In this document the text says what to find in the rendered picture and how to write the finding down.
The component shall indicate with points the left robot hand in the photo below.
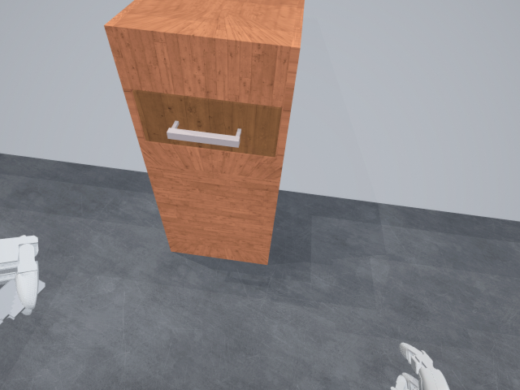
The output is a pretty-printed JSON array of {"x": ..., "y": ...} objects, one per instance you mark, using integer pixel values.
[{"x": 20, "y": 273}]

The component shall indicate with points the cabinet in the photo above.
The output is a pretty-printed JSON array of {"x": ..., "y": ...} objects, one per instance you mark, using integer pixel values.
[{"x": 212, "y": 203}]

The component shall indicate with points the right robot hand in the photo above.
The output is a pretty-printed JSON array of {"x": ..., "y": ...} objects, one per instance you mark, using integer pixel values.
[{"x": 429, "y": 378}]

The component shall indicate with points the drawer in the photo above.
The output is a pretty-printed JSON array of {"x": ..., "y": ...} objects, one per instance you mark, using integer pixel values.
[{"x": 259, "y": 124}]

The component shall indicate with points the handle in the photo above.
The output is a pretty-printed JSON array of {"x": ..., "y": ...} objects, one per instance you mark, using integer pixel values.
[{"x": 203, "y": 137}]

